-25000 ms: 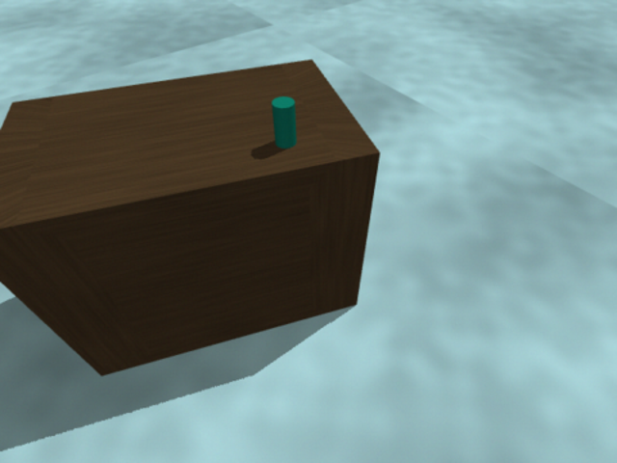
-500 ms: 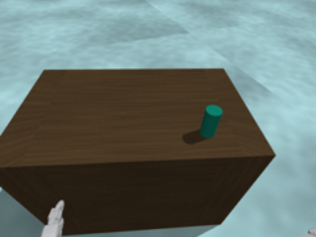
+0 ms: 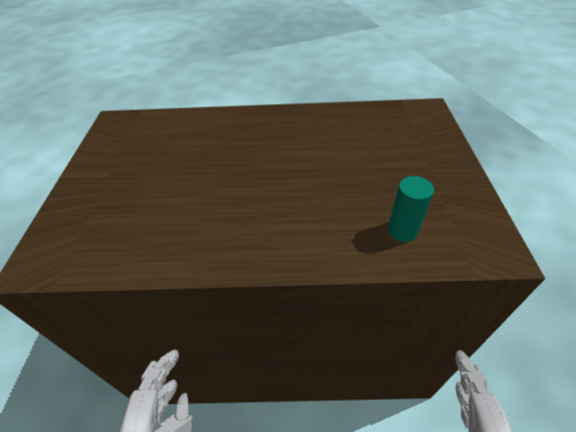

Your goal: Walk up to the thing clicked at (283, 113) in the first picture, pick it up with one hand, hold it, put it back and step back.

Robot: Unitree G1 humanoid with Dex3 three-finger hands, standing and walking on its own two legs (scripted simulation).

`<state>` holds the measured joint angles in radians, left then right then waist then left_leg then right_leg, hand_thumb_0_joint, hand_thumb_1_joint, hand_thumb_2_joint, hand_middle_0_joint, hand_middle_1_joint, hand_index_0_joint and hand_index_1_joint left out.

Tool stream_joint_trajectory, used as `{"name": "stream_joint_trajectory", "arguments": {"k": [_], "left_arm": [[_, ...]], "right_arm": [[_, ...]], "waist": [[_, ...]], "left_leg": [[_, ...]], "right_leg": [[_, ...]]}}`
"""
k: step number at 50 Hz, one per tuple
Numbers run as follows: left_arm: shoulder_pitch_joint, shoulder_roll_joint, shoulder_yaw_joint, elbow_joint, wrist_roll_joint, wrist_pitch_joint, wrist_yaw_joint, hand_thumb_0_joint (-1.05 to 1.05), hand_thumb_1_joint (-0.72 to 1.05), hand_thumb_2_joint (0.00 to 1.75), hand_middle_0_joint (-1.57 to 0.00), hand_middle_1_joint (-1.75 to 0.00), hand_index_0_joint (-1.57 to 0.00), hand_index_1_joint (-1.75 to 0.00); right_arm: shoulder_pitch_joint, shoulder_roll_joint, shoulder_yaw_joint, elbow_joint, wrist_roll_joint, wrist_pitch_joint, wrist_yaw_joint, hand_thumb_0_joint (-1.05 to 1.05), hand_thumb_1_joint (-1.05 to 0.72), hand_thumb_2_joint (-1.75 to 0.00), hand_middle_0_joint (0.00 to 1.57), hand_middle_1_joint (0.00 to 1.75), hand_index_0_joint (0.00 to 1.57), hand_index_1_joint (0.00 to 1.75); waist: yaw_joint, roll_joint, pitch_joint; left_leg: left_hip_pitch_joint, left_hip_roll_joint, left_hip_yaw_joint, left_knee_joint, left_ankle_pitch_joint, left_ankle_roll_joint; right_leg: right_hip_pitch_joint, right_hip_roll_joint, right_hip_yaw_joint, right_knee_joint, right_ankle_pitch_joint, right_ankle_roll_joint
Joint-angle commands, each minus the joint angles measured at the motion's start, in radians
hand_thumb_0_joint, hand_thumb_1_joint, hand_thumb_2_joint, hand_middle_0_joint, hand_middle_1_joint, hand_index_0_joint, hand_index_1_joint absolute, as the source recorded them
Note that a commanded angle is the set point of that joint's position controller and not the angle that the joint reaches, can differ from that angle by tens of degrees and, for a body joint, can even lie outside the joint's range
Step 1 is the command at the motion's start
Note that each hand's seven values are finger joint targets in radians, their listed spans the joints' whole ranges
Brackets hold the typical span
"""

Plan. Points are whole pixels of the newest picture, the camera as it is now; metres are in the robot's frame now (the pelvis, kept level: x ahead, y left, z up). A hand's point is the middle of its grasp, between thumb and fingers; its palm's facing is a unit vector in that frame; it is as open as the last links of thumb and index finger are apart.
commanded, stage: home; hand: right
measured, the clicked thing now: (409, 210) +0.49 -0.17 +0.02
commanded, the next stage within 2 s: none
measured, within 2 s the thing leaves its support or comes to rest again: neither
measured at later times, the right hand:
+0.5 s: hand (448, 419) +0.19 -0.18 -0.06, palm faces +0.12 +0.96 -0.27, open 17.4 cm
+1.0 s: hand out of the picture +0.17 -0.18 -0.06, palm faces +0.12 +0.95 -0.29, open 17.4 cm
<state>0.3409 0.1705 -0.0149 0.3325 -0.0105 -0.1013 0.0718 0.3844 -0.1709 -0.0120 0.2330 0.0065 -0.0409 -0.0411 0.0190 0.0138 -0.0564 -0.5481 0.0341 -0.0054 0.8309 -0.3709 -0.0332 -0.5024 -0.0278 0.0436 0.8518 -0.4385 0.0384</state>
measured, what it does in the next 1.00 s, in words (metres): stands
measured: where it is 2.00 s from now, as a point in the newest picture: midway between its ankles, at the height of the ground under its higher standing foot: outside the picture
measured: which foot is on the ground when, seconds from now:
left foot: down 0.00-1.00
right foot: down 0.00-1.00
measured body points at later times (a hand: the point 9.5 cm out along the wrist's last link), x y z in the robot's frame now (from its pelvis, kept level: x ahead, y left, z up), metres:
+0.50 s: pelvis +0.01 +0.00 -0.01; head +0.03 +0.00 +0.44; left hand +0.16 +0.24 -0.09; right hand +0.18 -0.23 -0.04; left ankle +0.03 +0.14 -0.70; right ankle +0.00 -0.14 -0.70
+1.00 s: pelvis +0.00 +0.00 -0.01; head +0.01 +0.00 +0.44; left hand +0.16 +0.24 -0.09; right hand +0.16 -0.23 -0.04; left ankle +0.03 +0.14 -0.70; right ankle +0.00 -0.14 -0.70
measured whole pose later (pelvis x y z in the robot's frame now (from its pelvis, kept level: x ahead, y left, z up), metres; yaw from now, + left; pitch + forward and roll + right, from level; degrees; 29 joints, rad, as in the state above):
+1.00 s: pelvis +0.00 +0.00 -0.01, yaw +0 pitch +6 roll +1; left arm 0.27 0.21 -0.01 0.52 -0.01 -0.12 0.14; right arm 0.45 -0.19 0.00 0.02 0.01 0.22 -0.15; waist 0.02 -0.03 -0.10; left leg -0.61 0.02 0.00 0.91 -0.41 -0.04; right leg -0.58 -0.04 0.06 0.96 -0.49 0.04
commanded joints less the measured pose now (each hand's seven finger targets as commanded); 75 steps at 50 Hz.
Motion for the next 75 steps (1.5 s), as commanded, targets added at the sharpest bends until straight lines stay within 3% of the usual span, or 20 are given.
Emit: {"name": "stream_joint_trajectory", "arguments": {"k": [1,2,3,5,6,7,12,15,17,23,27,36,42,47,50,56,57,68,72,75], "left_arm": [[-0.091,0.145,0.055,-0.043,-0.007,-0.042,0.015,0.00,0.90,0.90,-0.20,-0.30,-0.20,-0.30],[-0.094,0.142,0.054,-0.044,-0.006,-0.043,0.016,0.00,0.90,0.90,-0.20,-0.30,-0.20,-0.30],[-0.105,0.143,0.050,-0.038,-0.009,-0.042,0.012,0.00,0.90,0.90,-0.20,-0.30,-0.20,-0.30],[-0.118,0.145,0.051,-0.019,-0.007,-0.041,0.011,0.00,0.90,0.90,-0.20,-0.30,-0.20,-0.30],[-0.112,0.153,0.060,-0.009,-0.008,-0.040,0.013,0.00,0.90,0.90,-0.20,-0.30,-0.20,-0.30],[-0.118,0.151,0.057,0.008,-0.008,-0.042,0.010,0.00,0.90,0.90,-0.20,-0.30,-0.20,-0.30],[-0.125,0.162,0.072,0.015,-0.009,-0.045,0.019,0.00,0.90,0.90,-0.20,-0.30,-0.20,-0.30],[-0.132,0.155,0.066,0.022,-0.010,-0.043,0.033,0.00,0.90,0.90,-0.20,-0.30,-0.20,-0.30],[-0.126,0.157,0.068,0.030,-0.009,-0.043,0.041,0.00,0.90,0.90,-0.20,-0.30,-0.20,-0.30],[-0.139,0.163,0.063,0.031,-0.007,-0.044,0.046,0.00,0.90,0.90,-0.20,-0.30,-0.20,-0.30],[-0.142,0.158,0.059,0.029,-0.006,-0.049,0.048,0.00,0.90,0.90,-0.20,-0.30,-0.20,-0.30],[-0.135,0.161,0.063,0.022,-0.002,-0.061,0.066,0.00,0.90,0.90,-0.20,-0.30,-0.20,-0.30],[-0.136,0.165,0.061,0.024,-0.001,-0.070,0.073,0.00,0.90,0.90,-0.20,-0.30,-0.20,-0.30],[-0.150,0.162,0.054,0.019,-0.001,-0.073,0.076,0.00,0.90,0.90,-0.20,-0.30,-0.20,-0.30],[-0.152,0.161,0.054,0.016,-0.001,-0.077,0.078,0.00,0.90,0.90,-0.20,-0.30,-0.20,-0.30],[-0.139,0.160,0.054,0.020,0.001,-0.085,0.086,0.00,0.90,0.90,-0.20,-0.30,-0.20,-0.30],[-0.143,0.162,0.053,0.017,0.001,-0.085,0.086,0.00,0.90,0.90,-0.20,-0.30,-0.20,-0.30],[-0.134,0.161,0.057,0.026,0.005,-0.090,0.095,0.00,0.90,0.90,-0.20,-0.30,-0.20,-0.30],[-0.148,0.158,0.050,0.024,0.004,-0.088,0.096,0.00,0.90,0.90,-0.20,-0.30,-0.20,-0.30],[-0.145,0.162,0.052,0.024,0.005,-0.090,0.094,0.00,0.90,0.90,-0.20,-0.30,-0.20,-0.30]], "right_arm": [[0.044,-0.173,-0.139,-0.241,0.006,-0.022,-0.058,0.00,0.54,-0.06,0.05,0.05,0.05,0.05],[0.082,-0.118,-0.083,-0.195,0.005,-0.008,-0.056,0.00,0.53,-0.07,0.06,0.06,0.06,0.06],[0.042,-0.129,-0.080,-0.231,0.011,-0.001,-0.059,0.00,0.53,-0.06,0.05,0.06,0.05,0.06],[0.035,-0.071,-0.013,-0.219,0.009,0.003,-0.058,0.00,0.55,-0.05,0.05,0.05,0.05,0.05],[0.014,-0.070,-0.011,-0.227,0.011,0.006,-0.058,0.00,0.54,-0.06,0.05,0.05,0.05,0.05],[0.019,-0.074,-0.019,-0.236,0.010,0.009,-0.060,0.00,0.54,-0.06,0.05,0.05,0.05,0.05],[0.009,-0.108,-0.044,-0.317,0.004,0.039,-0.075,0.00,0.51,-0.07,0.06,0.06,0.06,0.06],[0.032,-0.140,-0.078,-0.319,0.000,0.070,-0.085,0.00,0.53,-0.06,0.05,0.06,0.05,0.06],[0.020,-0.132,-0.070,-0.337,0.002,0.091,-0.090,0.00,0.53,-0.07,0.05,0.06,0.05,0.06],[0.054,-0.105,-0.037,-0.355,0.002,0.135,-0.102,0.00,0.55,-0.05,0.05,0.05,0.05,0.05],[0.056,-0.109,-0.041,-0.349,0.001,0.158,-0.103,0.00,0.56,-0.05,0.05,0.05,0.05,0.05],[0.024,-0.121,-0.047,-0.413,-0.004,0.185,-0.112,0.00,0.53,-0.06,0.05,0.06,0.05,0.06],[0.042,-0.104,-0.029,-0.393,-0.007,0.208,-0.118,0.00,0.54,-0.06,0.05,0.05,0.05,0.05],[0.038,-0.114,-0.033,-0.388,-0.005,0.216,-0.119,0.00,0.56,-0.05,0.05,0.05,0.05,0.05],[0.041,-0.127,-0.046,-0.417,-0.006,0.212,-0.120,0.00,0.54,-0.06,0.05,0.05,0.05,0.05],[0.051,-0.128,-0.048,-0.431,-0.005,0.222,-0.120,0.00,0.55,-0.05,0.05,0.05,0.05,0.05],[0.032,-0.117,-0.032,-0.442,-0.004,0.222,-0.120,0.00,0.54,-0.06,0.05,0.05,0.05,0.05],[0.047,-0.117,-0.042,-0.427,-0.009,0.241,-0.123,0.00,0.55,-0.05,0.05,0.05,0.05,0.05],[0.036,-0.126,-0.045,-0.435,-0.005,0.244,-0.121,0.00,0.54,-0.06,0.05,0.05,0.05,0.05],[0.043,-0.124,-0.042,-0.443,-0.004,0.247,-0.121,0.00,0.56,-0.05,0.05,0.05,0.05,0.05]], "waist": [[-0.038,-0.092,-0.141],[-0.012,-0.044,-0.107],[-0.014,-0.050,-0.078],[0.007,-0.053,-0.034],[0.022,-0.003,-0.039],[0.008,-0.014,-0.032],[0.004,0.003,-0.174],[-0.002,0.015,-0.197],[0.000,-0.006,-0.206],[-0.011,-0.061,-0.128],[-0.002,-0.024,-0.088],[0.009,-0.030,-0.166],[0.009,-0.027,-0.148],[0.002,-0.018,-0.082],[-0.011,-0.027,-0.103],[-0.004,-0.038,-0.152],[0.006,-0.044,-0.139],[0.005,-0.017,-0.156],[0.003,-0.025,-0.104],[-0.002,-0.044,-0.110]], "left_leg": [[0.148,-0.040,0.062,-0.105,0.155,0.033],[0.139,-0.041,0.068,-0.110,0.164,0.028],[0.108,-0.043,0.068,-0.111,0.131,0.028],[0.069,-0.043,0.066,-0.113,0.106,0.029],[0.052,-0.047,0.071,-0.114,0.099,0.024],[0.044,-0.046,0.070,-0.111,0.076,0.025],[0.089,-0.045,0.065,-0.066,0.212,0.023],[0.117,-0.039,0.057,-0.062,0.243,0.018],[0.113,-0.039,0.056,-0.058,0.249,0.019],[0.071,-0.045,0.066,-0.066,0.152,0.028],[0.054,-0.041,0.060,-0.086,0.115,0.022],[0.062,-0.043,0.063,-0.066,0.145,0.023],[0.043,-0.046,0.069,-0.064,0.127,0.024],[0.011,-0.048,0.073,-0.087,0.015,0.024],[0.022,-0.046,0.069,-0.082,0.020,0.026],[0.033,-0.045,0.064,-0.066,0.072,0.025],[0.022,-0.047,0.067,-0.065,0.066,0.025],[0.045,-0.044,0.069,-0.060,0.125,0.021],[0.021,-0.043,0.062,-0.079,0.057,0.021],[0.023,-0.045,0.069,-0.068,0.066,0.025]], "right_leg": [[-0.008,0.025,-0.062,-0.126,0.194,-0.023],[-0.020,0.023,-0.065,-0.122,0.195,-0.028],[-0.050,0.020,-0.059,-0.130,0.156,-0.029],[-0.060,0.020,-0.062,-0.125,0.123,-0.030],[-0.057,0.016,-0.057,-0.118,0.116,-0.038],[-0.066,0.016,-0.055,-0.120,0.094,-0.037],[0.000,0.018,-0.049,-0.070,0.246,-0.037],[-0.003,0.024,-0.053,-0.047,0.266,-0.039],[-0.004,0.024,-0.054,-0.046,0.274,-0.037],[-0.041,0.018,-0.046,-0.082,0.194,-0.025],[-0.068,0.024,-0.056,-0.069,0.143,-0.034],[-0.038,0.023,-0.048,-0.056,0.174,-0.036],[-0.053,0.020,-0.042,-0.061,0.161,-0.035],[-0.100,0.021,-0.038,-0.084,0.045,-0.038],[-0.094,0.023,-0.041,-0.079,0.054,-0.035],[-0.076,0.025,-0.045,-0.055,0.101,-0.037],[-0.072,0.021,-0.041,-0.061,0.096,-0.035],[-0.070,0.025,-0.043,-0.043,0.154,-0.036],[-0.095,0.027,-0.047,-0.053,0.083,-0.036],[-0.086,0.022,-0.040,-0.061,0.097,-0.031]]}}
